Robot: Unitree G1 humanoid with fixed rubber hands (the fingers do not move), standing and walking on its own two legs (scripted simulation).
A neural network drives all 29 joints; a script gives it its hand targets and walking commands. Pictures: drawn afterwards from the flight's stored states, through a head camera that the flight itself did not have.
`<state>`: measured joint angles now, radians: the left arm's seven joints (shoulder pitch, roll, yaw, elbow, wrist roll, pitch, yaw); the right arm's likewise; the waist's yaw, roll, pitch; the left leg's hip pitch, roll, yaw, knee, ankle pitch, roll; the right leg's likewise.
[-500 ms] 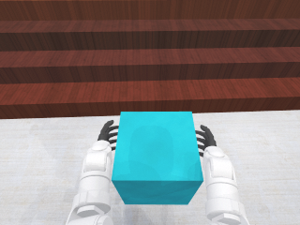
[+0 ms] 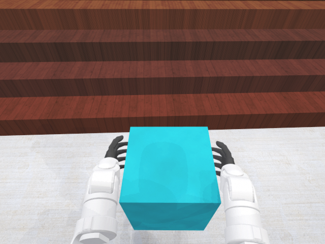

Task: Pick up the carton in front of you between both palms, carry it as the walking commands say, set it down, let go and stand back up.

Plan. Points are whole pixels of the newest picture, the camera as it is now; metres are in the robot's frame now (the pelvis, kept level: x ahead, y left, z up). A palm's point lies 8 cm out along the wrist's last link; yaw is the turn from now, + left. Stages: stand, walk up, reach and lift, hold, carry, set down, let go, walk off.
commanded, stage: reach and lift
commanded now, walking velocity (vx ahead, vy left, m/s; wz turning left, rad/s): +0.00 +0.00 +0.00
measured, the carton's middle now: (168, 181) +0.29 +0.00 -0.04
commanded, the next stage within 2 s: hold in 0.12 s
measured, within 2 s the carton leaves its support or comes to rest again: neither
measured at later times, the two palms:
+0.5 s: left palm (108, 164) +0.28 +0.15 +0.05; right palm (229, 170) +0.27 -0.15 +0.05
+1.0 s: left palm (109, 162) +0.28 +0.15 +0.05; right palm (229, 168) +0.28 -0.15 +0.05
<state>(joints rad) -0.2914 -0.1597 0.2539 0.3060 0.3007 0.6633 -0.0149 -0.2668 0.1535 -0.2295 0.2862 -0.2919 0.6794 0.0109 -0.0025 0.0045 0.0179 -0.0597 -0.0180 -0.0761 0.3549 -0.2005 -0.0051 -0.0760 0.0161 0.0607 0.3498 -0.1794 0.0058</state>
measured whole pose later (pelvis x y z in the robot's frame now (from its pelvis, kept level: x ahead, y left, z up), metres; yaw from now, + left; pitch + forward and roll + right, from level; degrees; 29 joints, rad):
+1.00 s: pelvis -0.01 +0.00 +0.00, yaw +0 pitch -8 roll +0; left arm -0.29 -0.16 0.24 0.23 0.30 0.75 -0.02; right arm -0.27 0.15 -0.21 0.22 -0.29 0.77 0.01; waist 0.00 0.01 0.04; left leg -0.01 -0.02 -0.08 0.34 -0.19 -0.01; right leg -0.03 0.02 0.06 0.34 -0.17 0.00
